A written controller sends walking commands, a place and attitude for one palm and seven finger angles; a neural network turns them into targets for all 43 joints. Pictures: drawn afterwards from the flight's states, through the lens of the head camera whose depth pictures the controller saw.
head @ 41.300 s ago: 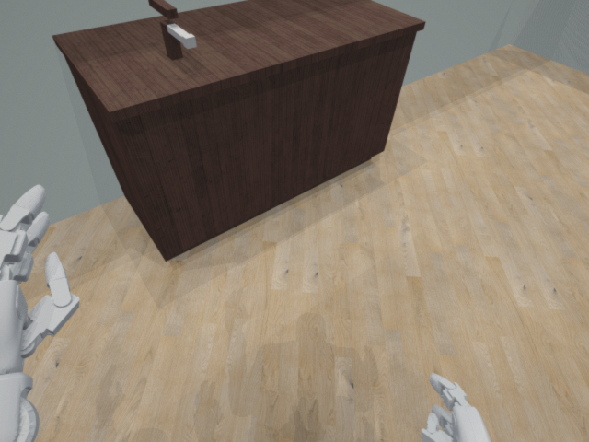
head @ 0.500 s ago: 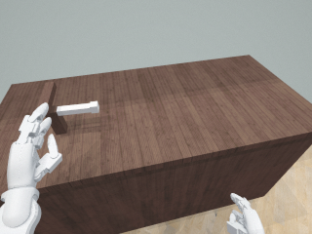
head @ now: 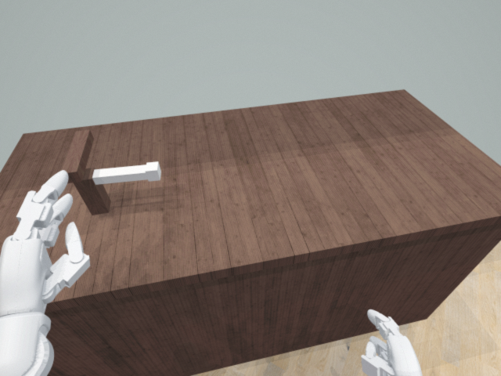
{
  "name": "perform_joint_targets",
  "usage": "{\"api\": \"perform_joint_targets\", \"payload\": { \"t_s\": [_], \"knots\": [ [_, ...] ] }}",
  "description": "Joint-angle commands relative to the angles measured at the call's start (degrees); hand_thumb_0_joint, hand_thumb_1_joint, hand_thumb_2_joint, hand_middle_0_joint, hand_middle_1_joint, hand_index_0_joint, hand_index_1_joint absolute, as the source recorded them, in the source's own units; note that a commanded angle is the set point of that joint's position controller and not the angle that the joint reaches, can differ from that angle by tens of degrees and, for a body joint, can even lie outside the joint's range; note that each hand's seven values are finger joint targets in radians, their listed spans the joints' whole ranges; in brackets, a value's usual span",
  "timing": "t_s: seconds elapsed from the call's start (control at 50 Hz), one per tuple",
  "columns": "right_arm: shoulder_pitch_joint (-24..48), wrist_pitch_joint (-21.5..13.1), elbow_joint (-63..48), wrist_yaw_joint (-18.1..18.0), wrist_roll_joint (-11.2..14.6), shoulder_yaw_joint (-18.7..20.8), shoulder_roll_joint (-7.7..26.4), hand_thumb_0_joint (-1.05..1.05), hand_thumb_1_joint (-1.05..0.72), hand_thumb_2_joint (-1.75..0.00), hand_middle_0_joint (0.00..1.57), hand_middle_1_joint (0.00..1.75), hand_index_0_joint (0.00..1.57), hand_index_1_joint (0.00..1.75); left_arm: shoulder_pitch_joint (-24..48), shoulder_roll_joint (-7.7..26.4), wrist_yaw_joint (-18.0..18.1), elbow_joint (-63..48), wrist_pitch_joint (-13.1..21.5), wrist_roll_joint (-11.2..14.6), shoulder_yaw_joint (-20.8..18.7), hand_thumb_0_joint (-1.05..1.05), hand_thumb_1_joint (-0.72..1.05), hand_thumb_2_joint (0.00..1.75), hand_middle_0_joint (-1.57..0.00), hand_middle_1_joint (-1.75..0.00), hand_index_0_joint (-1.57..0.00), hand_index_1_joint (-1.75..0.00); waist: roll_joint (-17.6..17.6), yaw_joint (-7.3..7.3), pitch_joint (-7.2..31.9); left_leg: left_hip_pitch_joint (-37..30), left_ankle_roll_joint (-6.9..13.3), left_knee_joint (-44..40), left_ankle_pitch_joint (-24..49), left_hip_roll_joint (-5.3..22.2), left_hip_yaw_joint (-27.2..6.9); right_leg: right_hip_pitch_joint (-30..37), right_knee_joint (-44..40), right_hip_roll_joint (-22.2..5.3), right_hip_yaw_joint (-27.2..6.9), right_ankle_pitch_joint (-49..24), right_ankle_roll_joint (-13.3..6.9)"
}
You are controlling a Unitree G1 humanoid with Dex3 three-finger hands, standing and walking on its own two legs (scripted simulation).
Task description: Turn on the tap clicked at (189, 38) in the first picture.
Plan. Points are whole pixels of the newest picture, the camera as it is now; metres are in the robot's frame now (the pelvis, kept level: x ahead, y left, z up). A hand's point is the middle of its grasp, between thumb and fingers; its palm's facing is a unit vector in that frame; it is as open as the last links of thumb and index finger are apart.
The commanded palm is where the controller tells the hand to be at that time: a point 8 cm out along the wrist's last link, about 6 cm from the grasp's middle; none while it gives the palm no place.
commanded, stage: step back with the hand held close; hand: left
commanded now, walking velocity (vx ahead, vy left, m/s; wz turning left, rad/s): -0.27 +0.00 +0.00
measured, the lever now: (153, 171) +0.47 +0.27 +0.07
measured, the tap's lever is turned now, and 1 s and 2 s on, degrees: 86 86 86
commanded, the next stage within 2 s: stop stepping back and stand still in 1.28 s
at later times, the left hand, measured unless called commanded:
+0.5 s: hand (53, 292) +0.16 +0.26 +0.15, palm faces +0.35 -0.84 -0.42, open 7.4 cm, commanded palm +0.11 +0.30 +0.17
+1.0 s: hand (16, 340) +0.11 +0.27 +0.15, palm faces +0.36 -0.86 -0.36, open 7.4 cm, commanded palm +0.04 +0.32 +0.17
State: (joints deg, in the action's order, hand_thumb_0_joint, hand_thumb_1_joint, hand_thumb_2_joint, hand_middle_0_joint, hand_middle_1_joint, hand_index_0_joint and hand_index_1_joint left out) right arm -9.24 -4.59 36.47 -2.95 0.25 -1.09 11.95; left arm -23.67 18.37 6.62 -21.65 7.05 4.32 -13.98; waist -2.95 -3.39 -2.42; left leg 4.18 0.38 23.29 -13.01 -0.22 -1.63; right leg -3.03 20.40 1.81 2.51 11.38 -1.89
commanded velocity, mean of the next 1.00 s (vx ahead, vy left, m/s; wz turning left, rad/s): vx -0.30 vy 0.00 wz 0.00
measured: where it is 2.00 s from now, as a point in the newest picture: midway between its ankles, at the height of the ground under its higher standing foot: outside the picture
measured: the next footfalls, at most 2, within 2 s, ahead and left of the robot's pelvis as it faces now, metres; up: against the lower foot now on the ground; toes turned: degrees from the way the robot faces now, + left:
right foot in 1.30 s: -0.17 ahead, -0.11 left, +0.00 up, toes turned +0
left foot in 1.60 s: -0.24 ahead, +0.14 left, +0.00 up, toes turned +1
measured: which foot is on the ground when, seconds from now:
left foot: down 0.00-1.00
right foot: down 0.00-1.00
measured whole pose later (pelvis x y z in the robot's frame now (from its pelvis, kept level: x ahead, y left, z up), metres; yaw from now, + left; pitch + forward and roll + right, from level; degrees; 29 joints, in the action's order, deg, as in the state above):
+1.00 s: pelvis -0.10 +0.03 -0.02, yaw +3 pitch +1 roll -2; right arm -9.4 -1.5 32.7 -3.4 0.3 0.3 11.5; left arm -28.5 21.6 8.5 -34.0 11.2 2.5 -18.3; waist 1.4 1.1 -2.2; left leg 23.2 0.7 36.0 -15.4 -0.7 -2.1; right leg -22.8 32.4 1.3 -0.2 11.2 0.7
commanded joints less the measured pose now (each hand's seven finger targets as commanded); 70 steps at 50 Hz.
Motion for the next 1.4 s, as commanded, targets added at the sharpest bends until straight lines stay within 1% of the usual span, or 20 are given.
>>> {"api": "perform_joint_targets", "payload": {
  "t_s": [0.0,0.04,0.16,0.28,0.54,0.62,0.7,0.76,0.82,0.88,0.92,0.98,1.02,1.08,1.1,1.24,1.28,1.3,1.32,1.38],
  "knots": [
    [8.2,-2.1,-11.8,-1.3,0.4,1.8,6.9,0.00,-0.90,-0.90,0.20,0.30,0.20,0.30,13.5,17.7,1.4,-17.2,6.1,0.6,-14.9,0.00,0.90,0.90,-0.20,-0.30,-0.20,-0.30,0.0,1.11,-1.1,4.1,2.0,-1.1,5.2,2.4,-2.1,-8.0,-6.7,-5.2,-8.5,-9.6,0.1],
    [6.5,-0.9,-10.8,-1.1,0.1,2.0,6.4,0.00,-0.90,-0.90,0.20,0.30,0.20,0.30,4.9,11.0,0.3,-10.3,6.0,0.1,-9.7,0.00,0.90,0.90,-0.20,-0.30,-0.20,-0.30,3.8,1.77,2.2,3.7,1.8,1.2,6.7,2.8,-2.9,-8.2,-5.4,-7.5,-8.4,-13.4,0.4],
    [5.2,0.9,-13.7,-1.4,0.3,3.3,7.4,0.00,-0.90,-0.90,0.20,0.30,0.20,0.30,-1.5,10.7,0.6,-15.4,6.0,-0.3,-9.4,0.00,0.90,0.90,-0.20,-0.30,-0.20,-0.30,1.6,1.66,11.5,3.2,1.6,1.4,18.1,5.0,-2.9,-5.0,0.9,-7.3,-5.8,-19.5,1.3],
    [5.6,1.5,-14.6,-1.9,0.3,3.6,7.7,0.00,-0.90,-0.90,0.20,0.30,0.20,0.30,-3.2,14.4,1.9,-19.6,6.4,-0.7,-13.0,0.00,0.90,0.90,-0.20,-0.30,-0.20,-0.30,-0.2,1.65,11.0,8.4,1.7,-0.3,13.1,5.8,-5.0,-6.7,2.6,-6.3,-5.7,-12.1,1.3],
    [3.4,-0.5,-14.0,-2.2,0.4,3.7,8.3,0.00,-0.90,-0.90,0.20,0.30,0.20,0.30,-2.9,12.5,3.8,-20.5,7.4,-2.0,-11.5,0.00,0.90,0.90,-0.20,-0.30,-0.20,-0.30,-0.3,2.99,6.1,19.6,2.8,-0.2,-16.3,6.3,-8.8,-14.8,2.1,-5.9,-7.3,10.8,0.8],
    [3.7,-1.4,-14.1,-2.5,0.1,3.7,8.8,0.00,-0.90,-0.90,0.20,0.30,0.20,0.30,-0.3,12.0,3.9,-21.7,7.9,-3.4,-12.3,0.00,0.90,0.90,-0.20,-0.30,-0.20,-0.30,-8.2,2.58,7.0,31.6,5.3,-11.3,-25.1,11.0,-15.3,-1.9,15.4,-0.2,-3.8,3.0,2.7],
    [3.5,-2.0,-13.7,-2.1,-0.2,3.8,7.6,0.00,-0.90,-0.90,0.20,0.30,0.20,0.30,-2.7,11.2,3.1,-20.2,7.8,-3.5,-12.5,0.00,0.90,0.90,-0.20,-0.30,-0.20,-0.30,-5.7,2.28,8.0,28.5,5.7,-8.4,-17.5,11.1,-14.2,-2.9,16.3,-0.3,-4.9,1.0,2.7],
    [2.9,-1.9,-12.4,-1.6,-0.2,3.7,7.2,0.00,-0.90,-0.90,0.20,0.30,0.20,0.30,-2.5,10.7,2.5,-18.9,7.7,-2.5,-11.3,0.00,0.90,0.90,-0.20,-0.30,-0.20,-0.30,1.8,2.80,8.2,21.5,3.3,0.4,-8.6,7.3,-9.1,-8.9,7.5,-3.9,-9.1,-6.3,1.0],
    [2.3,-0.8,-12.0,-1.2,0.3,4.3,6.3,0.00,-0.90,-0.90,0.20,0.30,0.20,0.30,-1.3,11.9,3.0,-21.4,7.5,-1.7,-10.6,0.00,0.90,0.90,-0.20,-0.30,-0.20,-0.30,10.5,3.66,10.4,13.2,-0.1,15.6,-4.8,2.3,-2.6,-18.0,-1.1,-14.5,-18.6,-7.1,-4.2],
    [2.8,0.0,-11.6,-0.8,-0.1,4.1,5.4,0.00,-0.90,-0.90,0.20,0.30,0.20,0.30,-1.9,14.3,3.5,-23.2,7.2,-1.5,-12.6,0.00,0.90,0.90,-0.20,-0.30,-0.20,-0.30,9.4,4.10,10.6,12.5,-1.2,23.5,-5.2,0.9,-1.7,-19.7,-1.1,-19.1,-18.2,-16.8,-7.1],
    [3.6,0.5,-12.0,-1.0,-0.2,3.5,5.0,0.00,-0.90,-0.90,0.20,0.30,0.20,0.30,-3.3,14.3,3.4,-23.3,7.6,-1.4,-13.4,0.00,0.90,0.90,-0.20,-0.30,-0.20,-0.30,5.8,4.07,8.3,14.2,-0.1,12.0,-1.0,3.2,-3.3,-17.7,3.9,-15.7,-14.2,-18.5,-4.1],
    [4.6,0.1,-13.3,-1.9,-0.2,4.4,7.1,0.00,-0.90,-0.90,0.20,0.30,0.20,0.30,-5.5,15.8,3.9,-24.7,8.1,-1.8,-16.2,0.00,0.90,0.90,-0.20,-0.30,-0.20,-0.30,-6.9,2.59,12.6,14.2,3.9,-1.2,19.3,13.1,-12.5,-13.2,15.6,-2.3,-5.1,-7.8,2.7],
    [3.5,-1.8,-13.0,-1.6,-1.5,4.3,6.2,0.00,-0.90,-0.90,0.20,0.30,0.20,0.30,-2.9,14.5,3.2,-28.5,8.8,-2.1,-14.9,0.00,0.90,0.90,-0.20,-0.30,-0.20,-0.30,-15.7,2.89,15.6,13.8,6.4,-7.8,18.3,18.3,-17.2,-16.2,35.9,0.6,-5.9,15.1,3.1],
    [1.1,-3.8,-10.1,-0.8,-0.9,5.1,6.2,0.00,-0.90,-0.90,0.20,0.30,0.20,0.30,-2.2,11.1,3.6,-25.2,7.2,-1.1,-12.3,0.00,0.90,0.90,-0.20,-0.30,-0.20,-0.30,-5.4,2.57,14.8,-0.7,6.8,-2.7,31.8,17.1,-11.4,-25.8,32.1,-0.5,-6.1,16.5,3.2],
    [1.3,-4.0,-9.4,-0.5,-0.7,4.7,6.1,0.00,-0.90,-0.90,0.20,0.30,0.20,0.30,-2.2,9.3,3.4,-23.7,6.6,-1.2,-10.1,0.00,0.90,0.90,-0.20,-0.30,-0.20,-0.30,-5.8,2.59,13.9,-1.0,6.3,-3.0,31.1,16.6,-10.6,-25.0,28.4,-0.7,-5.7,15.5,3.2],
    [5.0,-3.1,-10.3,-0.8,-1.0,3.4,6.8,0.00,-0.90,-0.90,0.20,0.30,0.20,0.30,-1.1,11.1,2.4,-22.6,4.5,-1.2,-10.3,0.00,0.90,0.90,-0.20,-0.30,-0.20,-0.30,-9.3,1.67,11.8,10.2,2.9,-9.1,-3.7,11.7,-7.4,-9.8,4.0,1.5,-2.1,5.3,1.9],
    [4.9,-1.8,-10.9,-0.7,-1.3,3.6,6.1,0.00,-0.90,-0.90,0.20,0.30,0.20,0.30,-2.1,15.0,2.0,-24.6,5.8,-1.4,-13.4,0.00,0.90,0.90,-0.20,-0.30,-0.20,-0.30,-2.5,1.99,11.1,13.5,-0.2,2.1,-9.4,6.8,-2.6,-9.4,-5.9,-4.4,-6.0,-4.0,-1.0],
    [5.0,-1.2,-11.2,-0.7,-0.9,2.8,4.2,0.00,-0.90,-0.90,0.20,0.30,0.20,0.30,-1.5,15.5,2.1,-24.8,6.7,-1.0,-13.1,0.00,0.90,0.90,-0.20,-0.30,-0.20,-0.30,9.4,1.86,10.9,12.8,-2.8,16.5,-10.0,1.8,3.0,-15.0,-8.7,-13.5,-13.9,-9.4,-4.5],
    [3.9,-1.7,-11.3,-1.0,0.7,4.7,5.2,0.00,-0.90,-0.90,0.20,0.30,0.20,0.30,-3.7,13.6,1.9,-22.7,6.4,-0.4,-11.6,0.00,0.90,0.90,-0.20,-0.30,-0.20,-0.30,21.0,1.27,11.7,14.2,-3.8,35.7,-13.9,-2.7,2.9,-22.0,-10.2,-21.3,-20.2,-10.8,-9.0],
    [5.0,-0.6,-12.2,-0.6,-0.3,2.3,2.5,0.00,-0.90,-0.90,0.20,0.30,0.20,0.30,-4.0,12.5,1.5,-21.2,6.1,-1.0,-11.7,0.00,0.90,0.90,-0.20,-0.30,-0.20,-0.30,10.7,3.82,11.7,25.4,-2.8,43.2,-14.3,0.6,-0.5,-11.3,0.4,-19.0,-13.4,-33.3,-8.2]
  ]
}}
